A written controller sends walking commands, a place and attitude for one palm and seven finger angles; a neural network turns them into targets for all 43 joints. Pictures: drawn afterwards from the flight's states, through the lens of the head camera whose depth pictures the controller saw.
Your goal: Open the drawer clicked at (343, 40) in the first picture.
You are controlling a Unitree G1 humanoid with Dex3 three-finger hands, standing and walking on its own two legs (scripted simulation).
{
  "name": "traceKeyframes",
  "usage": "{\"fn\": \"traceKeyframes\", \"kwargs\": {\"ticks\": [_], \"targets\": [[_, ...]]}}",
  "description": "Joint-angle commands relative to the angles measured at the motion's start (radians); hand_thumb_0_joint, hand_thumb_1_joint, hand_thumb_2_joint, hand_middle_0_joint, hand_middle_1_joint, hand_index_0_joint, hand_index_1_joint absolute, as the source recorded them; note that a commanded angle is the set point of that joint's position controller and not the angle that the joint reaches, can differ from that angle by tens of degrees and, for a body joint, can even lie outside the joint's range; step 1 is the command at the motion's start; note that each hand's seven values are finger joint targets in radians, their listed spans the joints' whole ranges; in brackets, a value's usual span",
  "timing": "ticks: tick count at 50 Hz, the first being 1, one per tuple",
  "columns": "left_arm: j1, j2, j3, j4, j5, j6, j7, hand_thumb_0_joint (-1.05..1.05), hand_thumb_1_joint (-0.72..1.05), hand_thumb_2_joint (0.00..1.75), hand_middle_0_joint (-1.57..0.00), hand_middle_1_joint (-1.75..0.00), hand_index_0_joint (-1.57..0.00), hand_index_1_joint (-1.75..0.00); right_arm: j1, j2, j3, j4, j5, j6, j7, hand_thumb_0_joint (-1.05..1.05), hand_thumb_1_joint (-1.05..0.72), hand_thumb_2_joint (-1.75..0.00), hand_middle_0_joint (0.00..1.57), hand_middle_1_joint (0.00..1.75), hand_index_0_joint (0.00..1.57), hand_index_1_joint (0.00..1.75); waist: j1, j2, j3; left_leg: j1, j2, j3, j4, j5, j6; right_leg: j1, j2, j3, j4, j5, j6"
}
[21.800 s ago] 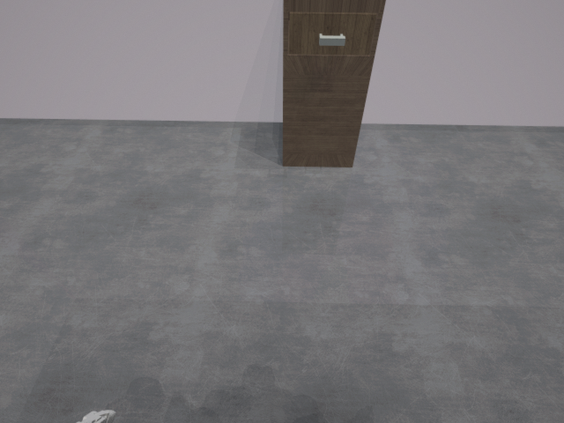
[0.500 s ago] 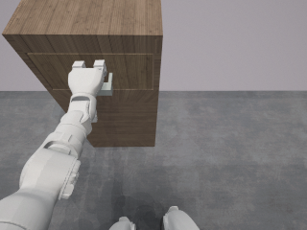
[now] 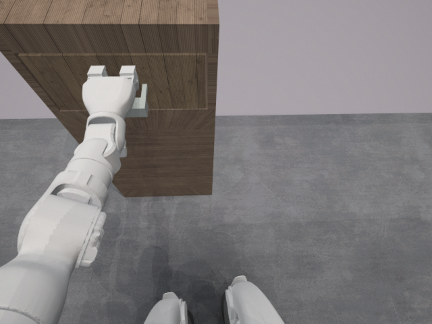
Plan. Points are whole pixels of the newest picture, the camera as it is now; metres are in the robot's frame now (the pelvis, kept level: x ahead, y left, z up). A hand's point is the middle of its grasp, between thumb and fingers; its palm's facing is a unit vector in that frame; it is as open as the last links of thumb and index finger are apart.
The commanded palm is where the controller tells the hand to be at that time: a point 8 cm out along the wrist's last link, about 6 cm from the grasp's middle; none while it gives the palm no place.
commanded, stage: lower the fingers behind the handle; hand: left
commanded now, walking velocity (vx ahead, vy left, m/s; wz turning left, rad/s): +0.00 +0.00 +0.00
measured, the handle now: (123, 98) +0.57 +0.13 +0.01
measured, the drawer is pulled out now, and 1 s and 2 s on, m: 0.00 0.00 0.00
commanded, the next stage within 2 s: lift the fingers back up to retry in 0.16 s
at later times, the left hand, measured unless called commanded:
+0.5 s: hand (117, 112) +0.52 +0.14 +0.02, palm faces -0.05 -0.01 -1.00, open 13.9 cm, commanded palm +0.51 +0.15 +0.08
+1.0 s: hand (107, 93) +0.53 +0.14 +0.07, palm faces -0.04 -0.04 -1.00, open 13.8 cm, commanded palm +0.50 +0.15 +0.13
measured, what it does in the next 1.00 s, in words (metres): shifts its weight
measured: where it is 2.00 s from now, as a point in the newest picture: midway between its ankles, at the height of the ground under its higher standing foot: outside the picture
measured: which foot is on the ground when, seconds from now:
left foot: down 0.00-1.00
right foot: down 0.00-1.00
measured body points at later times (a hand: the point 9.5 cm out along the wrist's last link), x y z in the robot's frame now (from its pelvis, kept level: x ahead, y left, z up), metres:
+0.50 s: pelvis +0.00 +0.00 +0.01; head +0.13 -0.02 +0.44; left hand +0.52 +0.14 +0.08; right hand +0.00 -0.27 -0.12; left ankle +0.00 +0.09 -0.66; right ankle +0.04 -0.09 -0.66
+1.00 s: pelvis +0.05 +0.01 +0.05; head +0.14 -0.01 +0.49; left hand +0.52 +0.14 +0.13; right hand +0.08 -0.26 -0.09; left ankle +0.00 +0.09 -0.66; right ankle +0.04 -0.09 -0.66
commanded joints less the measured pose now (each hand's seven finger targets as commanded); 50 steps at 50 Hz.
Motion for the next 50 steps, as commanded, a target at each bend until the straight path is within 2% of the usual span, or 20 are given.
{"fn": "traceKeyframes", "kwargs": {"ticks": [1,3,6,9,11,13,15,19,21,23,26,28,30,33,38,42,44,46,48,50], "targets": [[-0.299,0.210,0.061,-0.063,-0.025,0.007,-0.038,0.00,-0.50,0.30,-0.30,-1.20,-0.30,-1.20,0.158,-0.158,-0.048,-0.060,0.000,-0.014,-0.017,0.00,-0.90,-0.90,0.20,0.30,0.20,0.30,-0.016,-0.065,-0.396,0.112,-0.013,-0.030,-0.122,0.140,0.016,0.359,-0.010,0.055,-0.149,0.142,0.026],[-0.306,0.157,0.020,-0.065,-0.022,-0.002,-0.043,0.00,-0.50,0.30,-0.30,-1.20,-0.30,-1.20,0.158,-0.152,-0.049,-0.061,0.002,-0.017,-0.019,0.00,-0.90,-0.90,0.20,0.30,0.20,0.30,-0.034,-0.069,-0.356,0.118,-0.009,-0.033,-0.123,0.129,0.015,0.321,-0.008,0.050,-0.156,0.125,0.027],[-0.315,0.177,0.036,-0.063,-0.025,-0.016,-0.042,0.00,-0.50,0.30,-0.30,-1.20,-0.30,-1.20,0.166,-0.157,-0.051,-0.056,0.001,-0.024,-0.021,0.00,-0.90,-0.90,0.20,0.30,0.20,0.30,-0.038,-0.085,-0.361,0.104,-0.008,-0.037,-0.117,0.111,0.017,0.312,-0.010,0.051,-0.153,0.103,0.027],[-0.337,0.165,0.026,-0.072,-0.025,-0.020,-0.036,0.00,-0.50,0.30,-0.30,-1.20,-0.30,-1.20,0.168,-0.157,-0.052,-0.053,-0.001,-0.029,-0.018,0.00,-0.90,-0.90,0.20,0.30,0.20,0.30,-0.044,-0.062,-0.354,0.108,-0.007,-0.038,-0.117,0.104,0.018,0.291,-0.009,0.049,-0.153,0.087,0.026],[-0.342,0.175,0.034,-0.089,-0.021,-0.025,-0.030,0.00,-0.50,0.30,-0.30,-1.20,-0.30,-1.20,0.173,-0.156,-0.055,-0.055,-0.001,-0.030,-0.019,0.00,-0.90,-0.90,0.20,0.30,0.20,0.30,-0.037,-0.054,-0.398,0.120,-0.009,-0.037,-0.112,0.122,0.018,0.307,-0.010,0.051,-0.147,0.105,0.026],[-0.324,0.175,0.038,-0.075,-0.020,-0.018,-0.027,0.00,-0.50,0.30,-0.30,-1.20,-0.30,-1.20,0.173,-0.155,-0.053,-0.050,-0.001,-0.029,-0.017,0.00,-0.90,-0.90,0.20,0.30,0.20,0.30,-0.033,-0.059,-0.383,0.115,-0.009,-0.036,-0.111,0.122,0.017,0.303,-0.009,0.050,-0.147,0.105,0.025],[-0.388,0.191,0.045,-0.119,-0.025,-0.017,-0.022,0.00,-0.50,0.30,-0.30,-1.20,-0.30,-1.20,0.170,-0.155,-0.055,-0.051,-0.001,-0.027,-0.017,0.00,-0.90,-0.90,0.20,0.30,0.20,0.30,-0.038,-0.025,-0.402,0.148,-0.006,-0.040,-0.124,0.138,0.015,0.313,-0.008,0.049,-0.153,0.115,0.023],[-0.437,0.219,0.057,-0.176,-0.029,-0.013,-0.018,0.00,-0.50,0.30,-0.30,-1.20,-0.30,-1.20,0.171,-0.152,-0.056,-0.057,0.003,-0.022,-0.022,0.00,-0.90,-0.90,0.20,0.30,0.20,0.30,-0.035,-0.020,-0.452,0.204,-0.006,-0.042,-0.150,0.160,0.016,0.371,-0.008,0.053,-0.181,0.138,0.027],[-0.430,0.215,0.058,-0.205,-0.037,-0.023,-0.020,0.00,-0.50,0.30,-0.30,-1.20,-0.30,-1.20,0.173,-0.146,-0.058,-0.062,0.003,-0.021,-0.025,0.00,-0.90,-0.90,0.20,0.30,0.20,0.30,-0.021,-0.009,-0.495,0.239,-0.010,-0.040,-0.161,0.203,0.017,0.422,-0.008,0.056,-0.191,0.187,0.026],[-0.408,0.246,0.085,-0.212,-0.034,-0.030,-0.020,0.00,-0.50,0.30,-0.30,-1.20,-0.30,-1.20,0.168,-0.148,-0.058,-0.059,0.003,-0.017,-0.029,0.00,-0.90,-0.90,0.20,0.30,0.20,0.30,-0.011,-0.023,-0.482,0.255,-0.009,-0.037,-0.176,0.220,0.016,0.448,-0.007,0.058,-0.206,0.206,0.027],[-0.409,0.244,0.086,-0.251,-0.034,-0.052,-0.014,0.00,-0.50,0.30,-0.30,-1.20,-0.30,-1.20,0.165,-0.144,-0.061,-0.058,0.004,-0.014,-0.032,0.00,-0.90,-0.90,0.20,0.30,0.20,0.30,-0.007,-0.016,-0.482,0.295,-0.009,-0.037,-0.198,0.257,0.015,0.483,-0.008,0.063,-0.231,0.248,0.025],[-0.394,0.263,0.109,-0.297,-0.030,-0.069,-0.003,0.00,-0.50,0.30,-0.30,-1.20,-0.30,-1.20,0.163,-0.143,-0.064,-0.057,0.002,-0.011,-0.031,0.00,-0.90,-0.90,0.20,0.30,0.20,0.30,0.016,0.010,-0.501,0.344,-0.008,-0.036,-0.214,0.309,0.011,0.512,-0.006,0.059,-0.236,0.289,0.021],[-0.377,0.228,0.097,-0.309,-0.033,-0.077,0.002,0.00,-0.50,0.30,-0.30,-1.20,-0.30,-1.20,0.155,-0.138,-0.071,-0.056,0.000,-0.006,-0.028,0.00,-0.90,-0.90,0.20,0.30,0.20,0.30,0.012,0.001,-0.501,0.387,-0.006,-0.034,-0.221,0.361,0.009,0.527,-0.004,0.056,-0.251,0.335,0.019],[-0.335,0.202,0.079,-0.288,-0.033,-0.063,0.008,0.00,-0.50,0.30,-0.30,-1.20,-0.30,-1.20,0.148,-0.141,-0.073,-0.048,0.004,0.006,-0.022,0.00,-0.90,-0.90,0.20,0.30,0.20,0.30,0.018,-0.016,-0.430,0.408,-0.005,-0.031,-0.258,0.378,0.004,0.539,-0.002,0.049,-0.279,0.347,0.019],[-0.337,0.114,0.017,-0.322,-0.049,-0.048,-0.012,0.00,-0.50,0.30,-0.30,-1.20,-0.30,-1.20,0.134,-0.136,-0.084,-0.043,0.007,0.025,-0.012,0.00,-0.90,-0.90,0.20,0.30,0.20,0.30,0.018,-0.005,-0.422,0.517,-0.002,-0.034,-0.297,0.466,-0.001,0.560,0.003,0.038,-0.317,0.391,0.015],[-0.310,0.121,0.034,-0.377,-0.056,-0.060,-0.034,0.00,-0.50,0.30,-0.30,-1.20,-0.30,-1.20,0.123,-0.132,-0.090,-0.046,0.006,0.040,-0.009,0.00,-0.90,-0.90,0.20,0.30,0.20,0.30,0.042,0.007,-0.452,0.595,0.002,-0.036,-0.314,0.583,-0.004,0.608,0.002,0.037,-0.327,0.465,0.013],[-0.266,0.131,0.046,-0.357,-0.047,-0.059,-0.038,0.00,-0.50,0.30,-0.30,-1.20,-0.30,-1.20,0.111,-0.131,-0.087,-0.048,0.007,0.050,-0.010,0.00,-0.90,-0.90,0.20,0.30,0.20,0.30,0.052,-0.024,-0.413,0.577,0.002,-0.033,-0.324,0.606,-0.006,0.627,0.002,0.035,-0.328,0.488,0.013],[-0.228,0.087,0.022,-0.340,-0.045,-0.058,-0.040,0.00,-0.50,0.30,-0.30,-1.20,-0.30,-1.20,0.102,-0.126,-0.088,-0.052,0.008,0.055,-0.004,0.00,-0.90,-0.90,0.20,0.30,0.20,0.30,0.053,-0.043,-0.379,0.570,0.003,-0.026,-0.329,0.626,-0.005,0.629,0.001,0.036,-0.332,0.513,0.013],[-0.190,0.105,0.044,-0.344,-0.043,-0.057,-0.037,0.00,-0.50,0.30,-0.30,-1.20,-0.30,-1.20,0.088,-0.131,-0.088,-0.060,0.007,0.061,-0.001,0.00,-0.90,-0.90,0.20,0.30,0.20,0.30,0.067,-0.062,-0.371,0.563,0.001,-0.023,-0.336,0.617,-0.006,0.646,0.000,0.039,-0.335,0.516,0.012],[-0.215,0.081,0.024,-0.360,-0.037,-0.057,-0.035,0.00,-0.50,0.30,-0.30,-1.20,-0.30,-1.20,0.078,-0.128,-0.088,-0.064,0.006,0.066,0.001,0.00,-0.90,-0.90,0.20,0.30,0.20,0.30,0.062,-0.057,-0.374,0.568,0.001,-0.021,-0.336,0.633,-0.007,0.648,-0.002,0.040,-0.333,0.531,0.010]]}}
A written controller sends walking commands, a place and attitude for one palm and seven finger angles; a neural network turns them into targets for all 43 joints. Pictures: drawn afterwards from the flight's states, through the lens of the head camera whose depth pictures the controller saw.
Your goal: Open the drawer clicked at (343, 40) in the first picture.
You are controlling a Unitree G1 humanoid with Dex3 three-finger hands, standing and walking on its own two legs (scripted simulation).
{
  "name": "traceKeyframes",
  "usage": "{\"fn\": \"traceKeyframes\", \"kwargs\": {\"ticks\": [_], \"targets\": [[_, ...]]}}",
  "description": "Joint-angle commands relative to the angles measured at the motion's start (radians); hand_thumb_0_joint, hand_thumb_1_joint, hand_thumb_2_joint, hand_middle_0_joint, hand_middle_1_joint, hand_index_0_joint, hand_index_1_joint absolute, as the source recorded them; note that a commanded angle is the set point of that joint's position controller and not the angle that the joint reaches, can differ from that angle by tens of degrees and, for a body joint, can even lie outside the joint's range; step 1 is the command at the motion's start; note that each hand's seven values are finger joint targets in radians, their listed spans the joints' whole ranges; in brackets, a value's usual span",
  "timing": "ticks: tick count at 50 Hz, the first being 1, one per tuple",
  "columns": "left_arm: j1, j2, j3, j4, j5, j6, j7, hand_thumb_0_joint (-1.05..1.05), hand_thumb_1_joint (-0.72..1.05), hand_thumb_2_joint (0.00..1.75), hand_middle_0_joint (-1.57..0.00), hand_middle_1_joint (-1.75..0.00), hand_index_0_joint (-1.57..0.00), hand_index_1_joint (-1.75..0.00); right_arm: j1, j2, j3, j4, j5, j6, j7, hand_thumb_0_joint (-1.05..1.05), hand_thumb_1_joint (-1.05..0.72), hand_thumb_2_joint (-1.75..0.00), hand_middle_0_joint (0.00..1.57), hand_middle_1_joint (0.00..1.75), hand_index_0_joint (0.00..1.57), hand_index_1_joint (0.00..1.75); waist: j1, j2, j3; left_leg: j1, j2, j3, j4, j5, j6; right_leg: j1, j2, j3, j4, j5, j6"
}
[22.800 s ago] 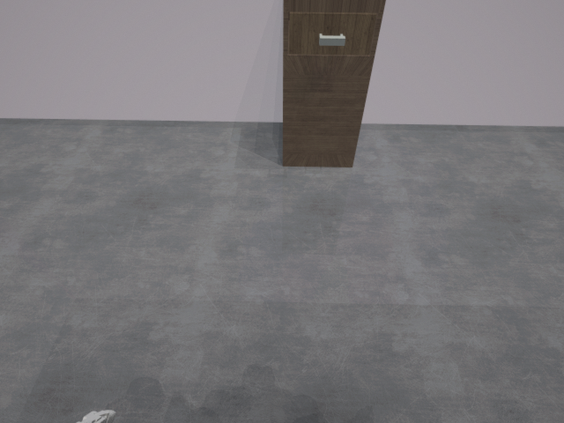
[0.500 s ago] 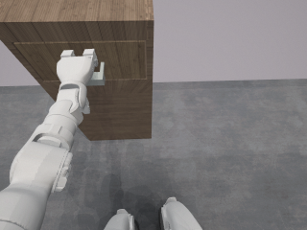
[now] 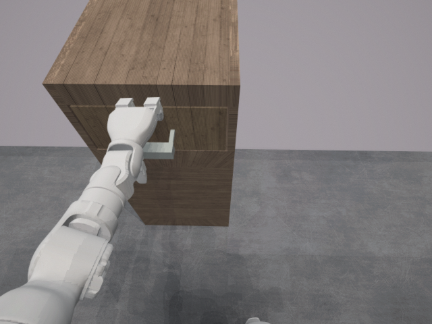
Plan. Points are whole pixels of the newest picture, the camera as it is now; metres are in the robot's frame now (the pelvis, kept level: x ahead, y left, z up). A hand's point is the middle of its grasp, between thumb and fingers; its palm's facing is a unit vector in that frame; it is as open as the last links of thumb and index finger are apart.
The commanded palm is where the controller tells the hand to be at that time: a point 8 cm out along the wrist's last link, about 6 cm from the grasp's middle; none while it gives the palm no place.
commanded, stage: lift the fingers back up to retry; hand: left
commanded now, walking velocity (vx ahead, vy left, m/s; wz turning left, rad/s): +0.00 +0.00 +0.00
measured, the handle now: (153, 142) +0.52 +0.13 -0.04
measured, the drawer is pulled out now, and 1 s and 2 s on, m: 0.00 0.00 0.00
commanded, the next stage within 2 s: re-aim the fingers above the handle in 0.04 s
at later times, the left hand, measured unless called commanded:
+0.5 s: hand (145, 142) +0.48 +0.13 +0.02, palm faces -0.05 -0.02 -1.00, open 13.9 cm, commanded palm +0.46 +0.14 +0.08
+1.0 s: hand (145, 141) +0.48 +0.13 +0.02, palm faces -0.04 -0.01 -1.00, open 13.8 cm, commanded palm +0.46 +0.14 +0.08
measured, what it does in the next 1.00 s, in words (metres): stands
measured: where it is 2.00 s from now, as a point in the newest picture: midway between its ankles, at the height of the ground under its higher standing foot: outside the picture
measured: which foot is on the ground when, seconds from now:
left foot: down 0.00-1.00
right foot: down 0.00-1.00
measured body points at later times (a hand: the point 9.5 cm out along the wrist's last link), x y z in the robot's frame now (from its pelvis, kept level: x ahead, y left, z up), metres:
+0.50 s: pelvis +0.00 +0.00 +0.00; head +0.09 -0.02 +0.44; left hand +0.47 +0.13 +0.07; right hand +0.03 -0.27 -0.14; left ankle -0.05 +0.09 -0.71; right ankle -0.01 -0.09 -0.71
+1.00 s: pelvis -0.02 -0.01 +0.00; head +0.08 -0.03 +0.44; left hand +0.47 +0.13 +0.08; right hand +0.01 -0.28 -0.14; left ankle -0.05 +0.09 -0.71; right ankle -0.01 -0.09 -0.71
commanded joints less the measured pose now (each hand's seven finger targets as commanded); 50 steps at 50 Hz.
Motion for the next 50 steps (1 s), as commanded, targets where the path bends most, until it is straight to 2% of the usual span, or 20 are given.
{"fn": "traceKeyframes", "kwargs": {"ticks": [1,4,7,8,12,16,18,20,21,22,25,26,32,35,38,40,42,46,47,50], "targets": [[-0.401,0.140,0.027,-0.190,0.009,0.003,0.043,0.00,-0.50,0.30,-0.30,-1.20,-0.30,-1.20,0.097,-0.131,-0.048,-0.068,-0.005,0.000,-0.001,0.00,-0.90,-0.90,0.20,0.30,0.20,0.30,-0.021,-0.054,-0.386,0.202,0.005,-0.018,-0.026,0.573,-0.008,0.269,-0.007,0.019,-0.040,0.479,0.005],[-0.414,0.188,0.066,-0.209,0.017,0.005,0.057,0.00,-0.50,0.30,-0.30,-1.20,-0.30,-1.20,0.084,-0.131,-0.049,-0.073,-0.009,0.003,-0.005,0.00,-0.90,-0.90,0.20,0.30,0.20,0.30,-0.014,-0.060,-0.415,0.198,0.003,-0.013,-0.026,0.556,-0.008,0.291,-0.010,0.025,-0.035,0.483,0.005],[-0.438,0.189,0.067,-0.219,0.023,0.003,0.066,0.00,-0.50,0.30,-0.30,-1.20,-0.30,-1.20,0.084,-0.126,-0.049,-0.067,-0.010,0.000,-0.007,0.00,-0.90,-0.90,0.20,0.30,0.20,0.30,-0.016,-0.045,-0.430,0.218,0.004,-0.020,-0.017,0.584,-0.010,0.276,-0.009,0.020,-0.026,0.481,0.003],[-0.466,0.165,0.042,-0.236,0.021,0.003,0.068,0.00,-0.50,0.30,-0.30,-1.20,-0.30,-1.20,0.078,-0.124,-0.048,-0.068,-0.013,-0.002,-0.005,0.00,-0.90,-0.90,0.20,0.30,0.20,0.30,-0.024,-0.020,-0.435,0.229,0.003,-0.019,-0.015,0.584,-0.011,0.266,-0.009,0.021,-0.026,0.476,0.005],[-0.463,0.168,0.044,-0.181,0.019,0.017,0.067,0.00,-0.50,0.30,-0.30,-1.20,-0.30,-1.20,0.082,-0.125,-0.048,-0.059,-0.010,-0.003,-0.008,0.00,-0.90,-0.90,0.20,0.30,0.20,0.30,-0.036,-0.049,-0.411,0.207,0.001,-0.021,-0.016,0.538,-0.010,0.254,-0.008,0.018,-0.031,0.448,0.005],[-0.491,0.136,0.017,-0.194,0.008,0.010,0.052,0.00,-0.50,0.30,-0.30,-1.20,-0.30,-1.20,0.091,-0.123,-0.051,-0.059,-0.011,-0.007,-0.007,0.00,-0.90,-0.90,0.20,0.30,0.20,0.30,-0.043,-0.025,-0.454,0.233,0.000,-0.023,-0.008,0.552,-0.007,0.258,-0.009,0.022,-0.030,0.456,0.006],[-0.479,0.124,0.007,-0.165,0.005,0.009,0.043,0.00,-0.50,0.30,-0.30,-1.20,-0.30,-1.20,0.093,-0.126,-0.050,-0.054,-0.010,-0.007,-0.008,0.00,-0.90,-0.90,0.20,0.30,0.20,0.30,-0.049,-0.056,-0.417,0.207,0.000,-0.022,-0.013,0.513,-0.006,0.248,-0.008,0.021,-0.038,0.439,0.008],[-0.478,0.165,0.039,-0.134,0.006,0.006,0.040,0.00,-0.50,0.30,-0.30,-1.20,-0.30,-1.20,0.096,-0.132,-0.045,-0.052,-0.007,-0.008,-0.011,0.00,-0.90,-0.90,0.20,0.30,0.20,0.30,-0.044,-0.077,-0.400,0.166,-0.005,-0.024,-0.020,0.473,-0.006,0.261,-0.009,0.023,-0.038,0.423,0.005],[-0.500,0.152,0.022,-0.142,0.008,0.005,0.043,0.00,-0.50,0.30,-0.30,-1.20,-0.30,-1.20,0.097,-0.131,-0.045,-0.051,-0.008,-0.011,-0.011,0.00,-0.90,-0.90,0.20,0.30,0.20,0.30,-0.053,-0.064,-0.391,0.162,-0.004,-0.022,-0.021,0.461,-0.004,0.248,-0.010,0.025,-0.037,0.420,0.006],[-0.487,0.150,0.028,-0.131,0.009,0.004,0.046,0.00,-0.50,0.30,-0.30,-1.20,-0.30,-1.20,0.100,-0.129,-0.044,-0.053,-0.008,-0.014,-0.010,0.00,-0.90,-0.90,0.20,0.30,0.20,0.30,-0.043,-0.062,-0.390,0.149,-0.007,-0.018,-0.023,0.443,-0.005,0.252,-0.010,0.024,-0.037,0.405,0.006],[-0.493,0.237,0.095,-0.136,0.022,0.001,0.064,0.00,-0.50,0.30,-0.30,-1.20,-0.30,-1.20,0.101,-0.133,-0.042,-0.057,-0.013,-0.018,-0.016,0.00,-0.90,-0.90,0.20,0.30,0.20,0.30,-0.026,-0.055,-0.439,0.124,-0.010,-0.013,-0.017,0.448,-0.004,0.291,-0.012,0.034,-0.024,0.430,0.003],[-0.503,0.222,0.076,-0.142,0.027,0.002,0.069,0.00,-0.50,0.30,-0.30,-1.20,-0.30,-1.20,0.107,-0.129,-0.041,-0.057,-0.013,-0.020,-0.014,0.00,-0.90,-0.90,0.20,0.30,0.20,0.30,-0.028,-0.025,-0.441,0.132,-0.008,-0.014,-0.018,0.455,-0.006,0.280,-0.012,0.032,-0.020,0.429,0.003],[-0.466,0.236,0.092,-0.137,0.027,0.020,0.075,0.00,-0.50,0.30,-0.30,-1.20,-0.30,-1.20,0.106,-0.135,-0.046,-0.062,-0.007,-0.024,-0.012,0.00,-0.90,-0.90,0.20,0.30,0.20,0.30,-0.021,-0.054,-0.434,0.122,-0.007,-0.005,-0.030,0.430,-0.004,0.304,-0.009,0.035,-0.034,0.420,0.005],[-0.500,0.185,0.050,-0.151,0.017,0.014,0.065,0.00,-0.50,0.30,-0.30,-1.20,-0.30,-1.20,0.109,-0.132,-0.049,-0.055,-0.005,-0.030,-0.013,0.00,-0.90,-0.90,0.20,0.30,0.20,0.30,-0.040,-0.052,-0.429,0.148,-0.004,-0.007,-0.033,0.428,-0.003,0.287,-0.009,0.031,-0.046,0.406,0.005],[-0.505,0.225,0.068,-0.129,0.017,0.012,0.061,0.00,-0.50,0.30,-0.30,-1.20,-0.30,-1.20,0.113,-0.139,-0.043,-0.048,-0.001,-0.035,-0.020,0.00,-0.90,-0.90,0.20,0.30,0.20,0.30,-0.045,-0.073,-0.394,0.119,-0.006,-0.008,-0.046,0.371,0.000,0.284,-0.012,0.037,-0.057,0.371,0.009],[-0.538,0.169,0.026,-0.135,0.013,0.002,0.058,0.00,-0.50,0.30,-0.30,-1.20,-0.30,-1.20,0.112,-0.134,-0.045,-0.045,-0.002,-0.044,-0.019,0.00,-0.90,-0.90,0.20,0.30,0.20,0.30,-0.058,-0.061,-0.392,0.133,-0.007,-0.008,-0.043,0.362,0.000,0.260,-0.012,0.036,-0.065,0.352,0.008],[-0.522,0.221,0.065,-0.104,0.021,0.002,0.065,0.00,-0.50,0.30,-0.30,-1.20,-0.30,-1.20,0.116,-0.137,-0.043,-0.039,-0.002,-0.047,-0.022,0.00,-0.90,-0.90,0.20,0.30,0.20,0.30,-0.049,-0.052,-0.388,0.117,-0.009,-0.009,-0.042,0.337,0.000,0.257,-0.012,0.039,-0.059,0.331,0.008],[-0.544,0.248,0.076,-0.088,0.024,0.008,0.071,0.00,-0.50,0.30,-0.30,-1.20,-0.30,-1.20,0.120,-0.138,-0.037,-0.041,-0.006,-0.052,-0.023,0.00,-0.90,-0.90,0.20,0.30,0.20,0.30,-0.052,-0.047,-0.412,0.092,-0.012,-0.006,-0.031,0.346,0.000,0.269,-0.015,0.043,-0.044,0.355,0.010],[-0.513,0.275,0.106,-0.077,0.025,0.013,0.073,0.00,-0.50,0.30,-0.30,-1.20,-0.30,-1.20,0.119,-0.139,-0.037,-0.046,-0.006,-0.052,-0.023,0.00,-0.90,-0.90,0.20,0.30,0.20,0.30,-0.035,-0.047,-0.415,0.085,-0.013,-0.002,-0.033,0.349,-0.001,0.281,-0.015,0.041,-0.041,0.359,0.009],[-0.531,0.206,0.053,-0.069,0.025,0.020,0.068,0.00,-0.50,0.30,-0.30,-1.20,-0.30,-1.20,0.119,-0.136,-0.038,-0.050,-0.006,-0.054,-0.019,0.00,-0.90,-0.90,0.20,0.30,0.20,0.30,-0.056,-0.055,-0.414,0.098,-0.011,-0.003,-0.023,0.367,-0.001,0.256,-0.011,0.036,-0.041,0.368,0.010]]}}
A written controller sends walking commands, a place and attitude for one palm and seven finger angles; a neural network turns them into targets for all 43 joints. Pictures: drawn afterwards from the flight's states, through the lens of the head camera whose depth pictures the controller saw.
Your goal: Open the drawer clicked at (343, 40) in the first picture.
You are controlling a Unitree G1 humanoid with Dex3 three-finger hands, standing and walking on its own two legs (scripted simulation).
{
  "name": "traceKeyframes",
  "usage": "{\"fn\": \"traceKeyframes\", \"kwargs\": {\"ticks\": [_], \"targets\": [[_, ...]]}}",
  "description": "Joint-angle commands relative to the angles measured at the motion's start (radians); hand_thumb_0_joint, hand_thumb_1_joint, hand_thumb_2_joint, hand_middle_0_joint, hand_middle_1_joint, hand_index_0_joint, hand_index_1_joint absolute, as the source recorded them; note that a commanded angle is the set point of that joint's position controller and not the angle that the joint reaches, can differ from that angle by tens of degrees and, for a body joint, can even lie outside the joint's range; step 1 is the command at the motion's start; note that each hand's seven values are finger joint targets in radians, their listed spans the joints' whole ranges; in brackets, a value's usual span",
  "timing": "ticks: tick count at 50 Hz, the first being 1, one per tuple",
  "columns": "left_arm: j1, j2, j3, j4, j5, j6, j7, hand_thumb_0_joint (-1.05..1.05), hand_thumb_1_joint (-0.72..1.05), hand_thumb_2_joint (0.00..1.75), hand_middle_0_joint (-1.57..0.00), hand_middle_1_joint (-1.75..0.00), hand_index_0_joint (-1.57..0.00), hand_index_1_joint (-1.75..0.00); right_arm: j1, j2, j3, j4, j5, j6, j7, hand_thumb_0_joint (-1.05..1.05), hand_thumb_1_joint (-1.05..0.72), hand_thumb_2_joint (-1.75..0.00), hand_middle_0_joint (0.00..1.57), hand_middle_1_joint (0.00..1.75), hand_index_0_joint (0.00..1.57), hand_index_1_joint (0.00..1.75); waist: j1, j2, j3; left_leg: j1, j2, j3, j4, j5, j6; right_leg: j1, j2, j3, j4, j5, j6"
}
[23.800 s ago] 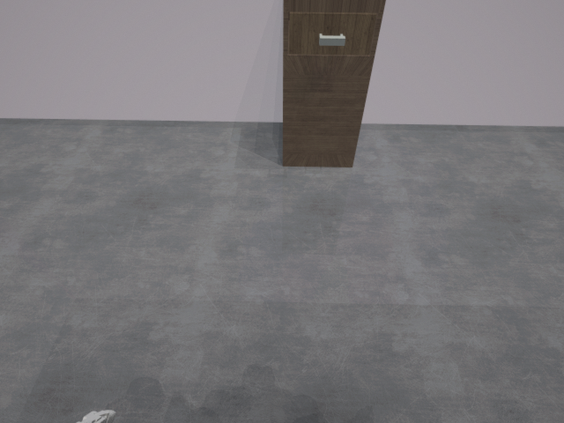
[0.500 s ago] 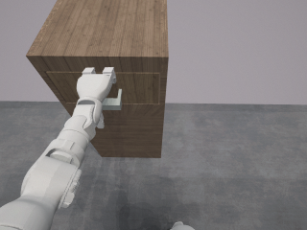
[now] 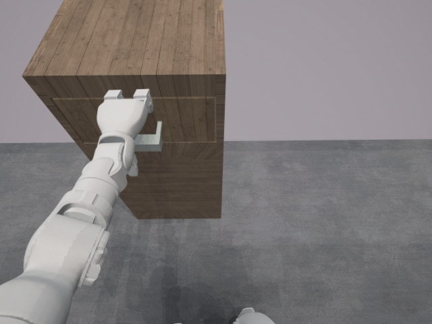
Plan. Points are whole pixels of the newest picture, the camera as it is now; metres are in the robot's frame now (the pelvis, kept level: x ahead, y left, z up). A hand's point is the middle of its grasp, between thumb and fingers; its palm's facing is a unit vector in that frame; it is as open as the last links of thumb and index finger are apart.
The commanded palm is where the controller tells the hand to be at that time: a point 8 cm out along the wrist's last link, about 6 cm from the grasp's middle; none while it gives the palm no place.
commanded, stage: re-aim the fingers above the handle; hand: left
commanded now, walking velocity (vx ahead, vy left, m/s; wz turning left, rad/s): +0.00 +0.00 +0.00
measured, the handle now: (140, 134) +0.53 +0.14 -0.03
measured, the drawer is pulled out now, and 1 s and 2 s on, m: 0.00 0.00 0.00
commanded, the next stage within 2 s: lower the fingers behind the handle in 1.16 s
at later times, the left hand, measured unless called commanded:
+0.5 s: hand (125, 138) +0.48 +0.15 +0.02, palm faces -0.05 -0.02 -1.00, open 13.9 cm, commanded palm +0.47 +0.16 +0.08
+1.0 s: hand (129, 134) +0.49 +0.15 +0.02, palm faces -0.04 +0.00 -1.00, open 13.8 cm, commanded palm +0.47 +0.15 +0.08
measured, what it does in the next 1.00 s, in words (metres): stands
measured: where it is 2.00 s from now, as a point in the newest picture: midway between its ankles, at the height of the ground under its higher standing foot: outside the picture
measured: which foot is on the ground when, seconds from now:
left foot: down 0.00-1.00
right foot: down 0.00-1.00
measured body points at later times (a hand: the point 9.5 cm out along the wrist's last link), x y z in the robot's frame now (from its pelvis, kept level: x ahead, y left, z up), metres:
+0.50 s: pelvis +0.00 +0.00 +0.00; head +0.10 -0.01 +0.44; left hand +0.48 +0.15 +0.08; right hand +0.02 -0.27 -0.14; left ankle -0.03 +0.10 -0.71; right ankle +0.01 -0.08 -0.71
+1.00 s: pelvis +0.00 +0.00 +0.00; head +0.10 -0.01 +0.44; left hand +0.49 +0.14 +0.07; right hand +0.02 -0.26 -0.14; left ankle -0.03 +0.10 -0.71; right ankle +0.01 -0.08 -0.71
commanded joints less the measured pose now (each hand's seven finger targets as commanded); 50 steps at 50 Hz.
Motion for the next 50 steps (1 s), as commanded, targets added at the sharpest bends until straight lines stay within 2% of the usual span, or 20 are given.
{"fn": "traceKeyframes", "kwargs": {"ticks": [1,2,4,6,7,9,10,12,20,22,24,27,29,32,34,37,41,46,47,50], "targets": [[-0.466,0.214,0.051,-0.162,-0.002,0.023,0.038,0.00,-0.50,0.30,-0.30,-1.20,-0.30,-1.20,0.124,-0.141,-0.047,-0.064,-0.005,-0.015,-0.007,0.00,-0.90,-0.90,0.20,0.30,0.20,0.30,-0.023,-0.056,-0.433,0.134,-0.014,-0.006,-0.038,0.345,0.012,0.317,-0.016,0.038,-0.066,0.357,0.025],[-0.445,0.238,0.069,-0.154,0.001,0.029,0.036,0.00,-0.50,0.30,-0.30,-1.20,-0.30,-1.20,0.123,-0.143,-0.046,-0.066,-0.004,-0.012,-0.009,0.00,-0.90,-0.90,0.20,0.30,0.20,0.30,-0.012,-0.057,-0.442,0.127,-0.016,-0.006,-0.037,0.348,0.011,0.330,-0.016,0.040,-0.060,0.365,0.024],[-0.458,0.203,0.039,-0.156,-0.002,0.036,0.032,0.00,-0.50,0.30,-0.30,-1.20,-0.30,-1.20,0.120,-0.141,-0.045,-0.070,-0.003,-0.012,-0.009,0.00,-0.90,-0.90,0.20,0.30,0.20,0.30,-0.023,-0.063,-0.422,0.125,-0.015,-0.005,-0.042,0.327,0.011,0.315,-0.016,0.037,-0.069,0.345,0.026],[-0.461,0.308,0.104,-0.147,0.003,0.038,0.030,0.00,-0.50,0.30,-0.30,-1.20,-0.30,-1.20,0.119,-0.150,-0.039,-0.068,-0.002,-0.006,-0.015,0.00,-0.90,-0.90,0.20,0.30,0.20,0.30,-0.011,-0.057,-0.424,0.098,-0.019,-0.001,-0.038,0.325,0.013,0.340,-0.020,0.048,-0.062,0.364,0.028],[-0.436,0.307,0.107,-0.159,0.005,0.037,0.029,0.00,-0.50,0.30,-0.30,-1.20,-0.30,-1.20,0.115,-0.146,-0.039,-0.077,-0.005,-0.006,-0.017,0.00,-0.90,-0.90,0.20,0.30,0.20,0.30,0.007,-0.052,-0.449,0.095,-0.022,0.004,-0.040,0.335,0.013,0.370,-0.023,0.048,-0.059,0.384,0.029],[-0.406,0.272,0.084,-0.141,0.000,0.039,0.024,0.00,-0.50,0.30,-0.30,-1.20,-0.30,-1.20,0.111,-0.142,-0.037,-0.083,-0.001,-0.005,-0.018,0.00,-0.90,-0.90,0.20,0.30,0.20,0.30,0.003,-0.061,-0.416,0.093,-0.020,0.005,-0.046,0.318,0.011,0.355,-0.021,0.043,-0.068,0.362,0.029],[-0.432,0.287,0.095,-0.153,-0.004,0.032,0.022,0.00,-0.50,0.30,-0.30,-1.20,-0.30,-1.20,0.110,-0.144,-0.036,-0.080,-0.002,-0.005,-0.020,0.00,-0.90,-0.90,0.20,0.30,0.20,0.30,-0.005,-0.066,-0.417,0.094,-0.019,0.003,-0.043,0.326,0.013,0.357,-0.022,0.046,-0.068,0.374,0.028],[-0.403,0.301,0.106,-0.181,-0.006,0.018,0.014,0.00,-0.50,0.30,-0.30,-1.20,-0.30,-1.20,0.111,-0.144,-0.040,-0.089,-0.001,-0.008,-0.022,0.00,-0.90,-0.90,0.20,0.30,0.20,0.30,0.010,-0.053,-0.449,0.106,-0.020,0.007,-0.041,0.329,0.015,0.381,-0.022,0.053,-0.068,0.387,0.030],[-0.476,0.137,-0.007,-0.281,-0.019,-0.066,-0.005,0.00,-0.50,0.30,-0.30,-1.20,-0.30,-1.20,0.137,-0.132,-0.062,-0.061,-0.005,-0.026,-0.009,0.00,-0.90,-0.90,0.20,0.30,0.20,0.30,-0.034,-0.016,-0.449,0.226,-0.007,-0.025,-0.015,0.413,0.012,0.256,-0.011,0.031,-0.063,0.358,0.020],[-0.454,0.195,0.043,-0.268,-0.011,-0.068,0.013,0.00,-0.50,0.30,-0.30,-1.20,-0.30,-1.20,0.141,-0.138,-0.063,-0.051,-0.006,-0.021,-0.007,0.00,-0.90,-0.90,0.20,0.30,0.20,0.30,-0.016,-0.008,-0.449,0.214,-0.008,-0.031,-0.014,0.411,0.009,0.250,-0.010,0.028,-0.053,0.348,0.016],[-0.472,0.172,0.026,-0.237,-0.002,-0.051,0.036,0.00,-0.50,0.30,-0.30,-1.20,-0.30,-1.20,0.137,-0.136,-0.059,-0.047,-0.008,-0.019,-0.001,0.00,-0.90,-0.90,0.20,0.30,0.20,0.30,-0.024,-0.016,-0.417,0.186,-0.009,-0.031,-0.017,0.384,0.007,0.229,-0.009,0.021,-0.052,0.320,0.016],[-0.465,0.247,0.087,-0.199,0.013,-0.011,0.068,0.00,-0.50,0.30,-0.30,-1.20,-0.30,-1.20,0.129,-0.140,-0.052,-0.050,-0.013,-0.012,0.000,0.00,-0.90,-0.90,0.20,0.30,0.20,0.30,-0.005,-0.011,-0.437,0.151,-0.015,-0.024,-0.018,0.379,0.007,0.260,-0.010,0.023,-0.040,0.332,0.014],[-0.483,0.196,0.044,-0.194,0.014,0.017,0.070,0.00,-0.50,0.30,-0.30,-1.20,-0.30,-1.20,0.125,-0.137,-0.052,-0.056,-0.013,-0.009,0.005,0.00,-0.90,-0.90,0.20,0.30,0.20,0.30,-0.016,-0.009,-0.447,0.166,-0.012,-0.023,-0.018,0.397,0.005,0.257,-0.007,0.019,-0.039,0.342,0.015],[-0.449,0.209,0.062,-0.189,0.003,0.038,0.048,0.00,-0.50,0.30,-0.30,-1.20,-0.30,-1.20,0.129,-0.139,-0.054,-0.066,-0.009,0.000,0.005,0.00,-0.90,-0.90,0.20,0.30,0.20,0.30,-0.001,-0.019,-0.486,0.195,-0.008,-0.022,-0.020,0.444,0.006,0.294,-0.006,0.019,-0.039,0.380,0.016],[-0.449,0.181,0.028,-0.164,0.000,0.051,0.033,0.00,-0.50,0.30,-0.30,-1.20,-0.30,-1.20,0.123,-0.140,-0.049,-0.070,-0.003,0.006,0.001,0.00,-0.90,-0.90,0.20,0.30,0.20,0.30,-0.019,-0.063,-0.425,0.162,-0.009,-0.018,-0.034,0.396,0.008,0.293,-0.007,0.020,-0.057,0.365,0.022],[-0.439,0.206,0.051,-0.170,-0.003,0.040,0.017,0.00,-0.50,0.30,-0.30,-1.20,-0.30,-1.20,0.121,-0.144,-0.048,-0.074,0.000,0.004,-0.005,0.00,-0.90,-0.90,0.20,0.30,0.20,0.30,-0.008,-0.061,-0.418,0.163,-0.009,-0.020,-0.044,0.376,0.010,0.298,-0.009,0.024,-0.062,0.347,0.020],[-0.425,0.188,0.043,-0.206,-0.002,0.001,0.006,0.00,-0.50,0.30,-0.30,-1.20,-0.30,-1.20,0.126,-0.135,-0.051,-0.077,-0.005,-0.002,-0.010,0.00,-0.90,-0.90,0.20,0.30,0.20,0.30,-0.005,-0.047,-0.445,0.191,-0.006,-0.021,-0.034,0.416,0.010,0.299,-0.010,0.025,-0.056,0.370,0.018],[-0.471,0.180,0.033,-0.222,0.008,-0.007,0.039,0.00,-0.50,0.30,-0.30,-1.20,-0.30,-1.20,0.124,-0.135,-0.052,-0.069,-0.009,-0.012,-0.006,0.00,-0.90,-0.90,0.20,0.30,0.20,0.30,-0.018,-0.024,-0.427,0.178,-0.006,-0.024,-0.030,0.385,0.008,0.257,-0.010,0.023,-0.052,0.331,0.017],[-0.455,0.207,0.062,-0.216,0.013,-0.003,0.046,0.00,-0.50,0.30,-0.30,-1.20,-0.30,-1.20,0.127,-0.137,-0.053,-0.068,-0.009,-0.011,-0.005,0.00,-0.90,-0.90,0.20,0.30,0.20,0.30,-0.005,-0.024,-0.433,0.183,-0.005,-0.025,-0.029,0.394,0.006,0.260,-0.008,0.021,-0.047,0.334,0.014],[-0.484,0.145,0.018,-0.236,0.003,0.006,0.048,0.00,-0.50,0.30,-0.30,-1.20,-0.30,-1.20,0.126,-0.131,-0.057,-0.064,-0.014,-0.010,0.003,0.00,-0.90,-0.90,0.20,0.30,0.20,0.30,-0.023,-0.018,-0.472,0.220,-0.003,-0.025,-0.015,0.459,0.006,0.264,-0.007,0.018,-0.044,0.378,0.016]]}}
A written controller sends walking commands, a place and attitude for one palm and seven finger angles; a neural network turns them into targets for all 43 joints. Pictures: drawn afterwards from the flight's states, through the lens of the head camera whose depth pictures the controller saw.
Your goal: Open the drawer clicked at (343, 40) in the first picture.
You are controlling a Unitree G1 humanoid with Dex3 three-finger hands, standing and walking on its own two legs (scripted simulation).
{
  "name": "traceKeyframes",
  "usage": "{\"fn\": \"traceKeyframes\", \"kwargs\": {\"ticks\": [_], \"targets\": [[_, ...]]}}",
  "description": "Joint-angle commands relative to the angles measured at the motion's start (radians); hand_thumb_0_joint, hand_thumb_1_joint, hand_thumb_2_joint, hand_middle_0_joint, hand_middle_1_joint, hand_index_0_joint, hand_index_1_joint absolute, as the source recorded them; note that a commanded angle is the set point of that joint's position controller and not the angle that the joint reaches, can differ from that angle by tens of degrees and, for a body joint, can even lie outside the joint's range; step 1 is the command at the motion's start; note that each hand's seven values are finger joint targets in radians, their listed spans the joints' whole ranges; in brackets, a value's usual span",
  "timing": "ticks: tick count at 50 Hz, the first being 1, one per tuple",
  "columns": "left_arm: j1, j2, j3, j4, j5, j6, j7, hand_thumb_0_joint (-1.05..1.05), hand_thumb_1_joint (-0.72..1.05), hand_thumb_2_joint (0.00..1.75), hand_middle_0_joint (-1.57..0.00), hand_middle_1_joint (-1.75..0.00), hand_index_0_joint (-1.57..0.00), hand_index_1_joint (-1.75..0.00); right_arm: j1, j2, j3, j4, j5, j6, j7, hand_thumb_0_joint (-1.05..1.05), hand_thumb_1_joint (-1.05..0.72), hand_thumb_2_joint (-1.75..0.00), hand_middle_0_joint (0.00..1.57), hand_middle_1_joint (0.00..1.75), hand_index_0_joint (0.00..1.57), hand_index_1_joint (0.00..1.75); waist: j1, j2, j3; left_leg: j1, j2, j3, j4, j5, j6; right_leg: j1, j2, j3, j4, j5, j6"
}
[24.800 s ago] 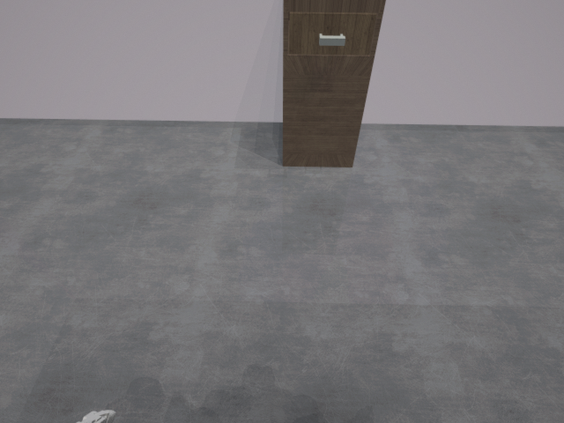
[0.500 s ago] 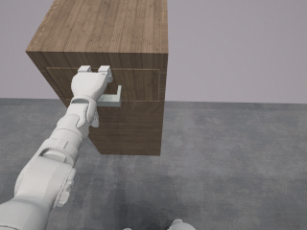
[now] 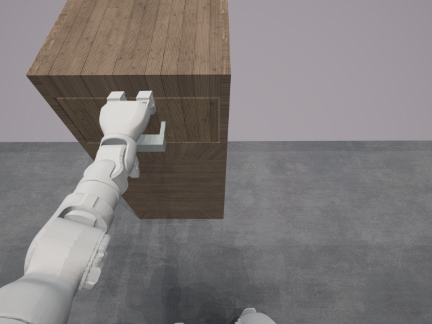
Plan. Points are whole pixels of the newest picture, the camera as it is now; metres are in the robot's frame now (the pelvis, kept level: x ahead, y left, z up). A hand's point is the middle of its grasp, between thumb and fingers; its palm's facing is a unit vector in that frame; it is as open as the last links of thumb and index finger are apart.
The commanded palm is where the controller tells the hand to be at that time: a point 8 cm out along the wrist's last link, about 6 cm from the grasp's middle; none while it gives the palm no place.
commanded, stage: re-aim the fingers above the handle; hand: left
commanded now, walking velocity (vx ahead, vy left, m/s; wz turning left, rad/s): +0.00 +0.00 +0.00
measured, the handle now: (143, 134) +0.53 +0.14 -0.03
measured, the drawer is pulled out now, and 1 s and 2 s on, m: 0.00 0.00 0.00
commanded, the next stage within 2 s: lower the fingers behind the handle in 0.16 s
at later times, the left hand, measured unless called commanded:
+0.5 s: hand (131, 143) +0.47 +0.15 +0.01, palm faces -0.06 -0.01 -1.00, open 13.9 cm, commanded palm +0.46 +0.16 +0.07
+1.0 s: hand (139, 147) +0.49 +0.14 -0.02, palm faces -0.04 -0.01 -1.00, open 13.9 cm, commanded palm +0.47 +0.15 +0.03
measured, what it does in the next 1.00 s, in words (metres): stands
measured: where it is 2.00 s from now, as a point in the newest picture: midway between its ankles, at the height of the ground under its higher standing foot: outside the picture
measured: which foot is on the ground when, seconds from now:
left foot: down 0.00-1.00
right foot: down 0.00-1.00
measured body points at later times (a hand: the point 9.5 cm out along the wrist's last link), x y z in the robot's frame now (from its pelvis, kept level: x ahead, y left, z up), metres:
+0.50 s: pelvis +0.00 -0.01 +0.00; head +0.09 -0.02 +0.44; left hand +0.47 +0.15 +0.07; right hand +0.04 -0.28 -0.14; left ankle -0.04 +0.09 -0.71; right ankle +0.01 -0.09 -0.71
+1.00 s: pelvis -0.01 +0.00 -0.02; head +0.11 -0.02 +0.41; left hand +0.48 +0.14 +0.03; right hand -0.01 -0.27 -0.16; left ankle -0.04 +0.09 -0.71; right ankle +0.01 -0.09 -0.71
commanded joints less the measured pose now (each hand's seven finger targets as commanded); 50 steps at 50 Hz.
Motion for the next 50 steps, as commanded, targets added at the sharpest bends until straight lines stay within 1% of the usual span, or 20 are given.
{"fn": "traceKeyframes", "kwargs": {"ticks": [1,3,6,7,10,11,12,17,19,20,22,23,26,27,30,32,33,39,42,50], "targets": [[-0.483,0.193,0.056,-0.202,-0.007,0.016,0.051,0.00,-0.50,0.30,-0.30,-1.20,-0.30,-1.20,0.118,-0.142,-0.055,-0.056,-0.007,-0.010,-0.004,0.00,-0.90,-0.90,0.20,0.30,0.20,0.30,-0.022,-0.027,-0.468,0.225,0.000,-0.025,-0.033,0.464,0.000,0.284,-0.004,0.021,-0.058,0.389,0.012],[-0.461,0.218,0.074,-0.203,-0.008,0.025,0.049,0.00,-0.50,0.30,-0.30,-1.20,-0.30,-1.20,0.110,-0.144,-0.052,-0.061,-0.007,-0.004,-0.007,0.00,-0.90,-0.90,0.20,0.30,0.20,0.30,-0.008,-0.038,-0.480,0.210,-0.004,-0.019,-0.040,0.465,0.002,0.325,-0.006,0.024,-0.060,0.414,0.013],[-0.462,0.199,0.052,-0.202,-0.014,0.030,0.040,0.00,-0.50,0.30,-0.30,-1.20,-0.30,-1.20,0.105,-0.141,-0.051,-0.060,-0.004,0.000,-0.009,0.00,-0.90,-0.90,0.20,0.30,0.20,0.30,-0.017,-0.046,-0.457,0.199,-0.006,-0.015,-0.047,0.446,0.004,0.337,-0.008,0.029,-0.071,0.420,0.016],[-0.436,0.243,0.091,-0.194,-0.013,0.031,0.038,0.00,-0.50,0.30,-0.30,-1.20,-0.30,-1.20,0.103,-0.145,-0.048,-0.062,-0.002,0.001,-0.011,0.00,-0.90,-0.90,0.20,0.30,0.20,0.30,0.001,-0.048,-0.444,0.183,-0.007,-0.014,-0.056,0.436,0.004,0.353,-0.009,0.030,-0.072,0.420,0.014],[-0.434,0.191,0.050,-0.228,-0.017,0.019,0.024,0.00,-0.50,0.30,-0.30,-1.20,-0.30,-1.20,0.095,-0.140,-0.050,-0.070,-0.003,0.001,-0.010,0.00,-0.90,-0.90,0.20,0.30,0.20,0.30,-0.003,-0.041,-0.471,0.217,-0.006,-0.011,-0.054,0.475,0.003,0.362,-0.009,0.029,-0.076,0.446,0.013],[-0.431,0.178,0.036,-0.217,-0.020,0.018,0.019,0.00,-0.50,0.30,-0.30,-1.20,-0.30,-1.20,0.097,-0.140,-0.052,-0.065,-0.001,0.001,-0.011,0.00,-0.90,-0.90,0.20,0.30,0.20,0.30,-0.016,-0.046,-0.440,0.212,-0.005,-0.011,-0.057,0.454,0.004,0.350,-0.010,0.030,-0.082,0.437,0.016],[-0.407,0.218,0.071,-0.215,-0.017,0.014,0.019,0.00,-0.50,0.30,-0.30,-1.20,-0.30,-1.20,0.096,-0.143,-0.051,-0.066,0.001,0.001,-0.013,0.00,-0.90,-0.90,0.20,0.30,0.20,0.30,0.002,-0.051,-0.433,0.198,-0.006,-0.011,-0.061,0.447,0.004,0.361,-0.011,0.032,-0.080,0.434,0.015],[-0.373,0.180,0.040,-0.177,-0.015,0.005,0.014,0.00,-0.50,0.30,-0.30,-1.20,-0.30,-1.20,0.092,-0.144,-0.048,-0.064,0.001,-0.003,-0.012,0.00,-0.90,-0.90,0.20,0.30,0.20,0.30,-0.012,-0.081,-0.369,0.162,-0.009,-0.007,-0.063,0.402,0.005,0.333,-0.012,0.032,-0.087,0.416,0.017],[-0.382,0.166,0.031,-0.201,-0.016,-0.008,0.018,0.00,-0.50,0.30,-0.30,-1.20,-0.30,-1.20,0.091,-0.141,-0.051,-0.065,-0.001,-0.007,-0.009,0.00,-0.90,-0.90,0.20,0.30,0.20,0.30,-0.013,-0.063,-0.396,0.173,-0.010,-0.007,-0.054,0.404,0.006,0.331,-0.013,0.037,-0.082,0.416,0.017],[-0.384,0.206,0.069,-0.211,-0.014,-0.018,0.021,0.00,-0.50,0.30,-0.30,-1.20,-0.30,-1.20,0.093,-0.141,-0.052,-0.066,-0.003,-0.008,-0.010,0.00,-0.90,-0.90,0.20,0.30,0.20,0.30,-0.002,-0.064,-0.422,0.167,-0.013,-0.007,-0.044,0.420,0.006,0.348,-0.014,0.042,-0.072,0.436,0.014],[-0.388,0.176,0.046,-0.222,-0.007,-0.031,0.030,0.00,-0.50,0.30,-0.30,-1.20,-0.30,-1.20,0.093,-0.135,-0.054,-0.064,-0.007,-0.013,-0.008,0.00,-0.90,-0.90,0.20,0.30,0.20,0.30,-0.007,-0.049,-0.426,0.163,-0.012,-0.008,-0.032,0.414,0.004,0.323,-0.015,0.039,-0.059,0.428,0.016],[-0.382,0.200,0.065,-0.218,-0.003,-0.034,0.038,0.00,-0.50,0.30,-0.30,-1.20,-0.30,-1.20,0.091,-0.136,-0.054,-0.062,-0.007,-0.014,-0.008,0.00,-0.90,-0.90,0.20,0.30,0.20,0.30,-0.005,-0.036,-0.427,0.154,-0.013,-0.007,-0.025,0.403,0.003,0.317,-0.015,0.043,-0.055,0.422,0.015],[-0.432,0.205,0.063,-0.202,0.002,-0.033,0.066,0.00,-0.50,0.30,-0.30,-1.20,-0.30,-1.20,0.096,-0.137,-0.053,-0.055,-0.012,-0.021,-0.009,0.00,-0.90,-0.90,0.20,0.30,0.20,0.30,-0.028,-0.056,-0.421,0.117,-0.014,-0.012,-0.005,0.369,0.005,0.286,-0.016,0.042,-0.042,0.393,0.019],[-0.412,0.253,0.103,-0.179,0.008,-0.027,0.075,0.00,-0.50,0.30,-0.30,-1.20,-0.30,-1.20,0.095,-0.141,-0.052,-0.050,-0.011,-0.021,-0.010,0.00,-0.90,-0.90,0.20,0.30,0.20,0.30,-0.014,-0.056,-0.417,0.094,-0.016,-0.013,-0.001,0.348,0.005,0.283,-0.016,0.044,-0.035,0.374,0.017],[-0.483,0.201,0.054,-0.184,0.014,-0.017,0.085,0.00,-0.50,0.30,-0.30,-1.20,-0.30,-1.20,0.098,-0.136,-0.053,-0.047,-0.015,-0.030,-0.007,0.00,-0.90,-0.90,0.20,0.30,0.20,0.30,-0.042,-0.023,-0.446,0.103,-0.015,-0.017,0.021,0.348,0.005,0.242,-0.014,0.039,-0.021,0.356,0.015],[-0.458,0.234,0.084,-0.173,0.012,-0.012,0.085,0.00,-0.50,0.30,-0.30,-1.20,-0.30,-1.20,0.108,-0.140,-0.054,-0.045,-0.015,-0.031,-0.006,0.00,-0.90,-0.90,0.20,0.30,0.20,0.30,-0.026,-0.003,-0.473,0.113,-0.014,-0.020,0.029,0.363,0.004,0.239,-0.012,0.038,-0.007,0.359,0.014],[-0.465,0.193,0.048,-0.173,0.008,-0.010,0.079,0.00,-0.50,0.30,-0.30,-1.20,-0.30,-1.20,0.109,-0.137,-0.051,-0.050,-0.017,-0.032,-0.006,0.00,-0.90,-0.90,0.20,0.30,0.20,0.30,-0.035,-0.007,-0.487,0.118,-0.015,-0.022,0.034,0.371,0.004,0.237,-0.011,0.035,-0.004,0.365,0.015],[-0.458,0.142,0.017,-0.133,0.004,-0.010,0.066,0.00,-0.50,0.30,-0.30,-1.20,-0.30,-1.20,0.128,-0.139,-0.053,-0.038,-0.017,-0.035,0.000,0.00,-0.90,-0.90,0.20,0.30,0.20,0.30,-0.050,-0.025,-0.458,0.089,-0.009,-0.034,0.058,0.358,0.004,0.174,-0.005,0.024,0.013,0.334,0.015],[-0.458,0.222,0.081,-0.119,0.010,-0.012,0.080,0.00,-0.50,0.30,-0.30,-1.20,-0.30,-1.20,0.133,-0.147,-0.050,-0.034,-0.022,-0.036,-0.003,0.00,-0.90,-0.90,0.20,0.30,0.20,0.30,-0.039,-0.029,-0.470,0.050,-0.012,-0.031,0.071,0.343,0.008,0.182,-0.008,0.032,0.030,0.334,0.015],[-0.449,0.260,0.112,-0.109,0.022,0.023,0.114,0.00,-0.50,0.30,-0.30,-1.20,-0.30,-1.20,0.136,-0.150,-0.044,-0.037,-0.029,-0.036,0.002,0.00,-0.90,-0.90,0.20,0.30,0.20,0.30,-0.032,-0.029,-0.522,-0.005,-0.011,-0.026,0.100,0.342,0.007,0.197,-0.007,0.035,0.066,0.355,0.016]]}}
